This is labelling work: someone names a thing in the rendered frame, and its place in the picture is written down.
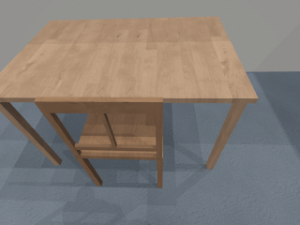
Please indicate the chair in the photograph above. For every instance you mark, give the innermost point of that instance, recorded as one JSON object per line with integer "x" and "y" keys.
{"x": 115, "y": 128}

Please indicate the table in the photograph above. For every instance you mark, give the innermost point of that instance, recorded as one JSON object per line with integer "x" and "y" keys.
{"x": 179, "y": 59}

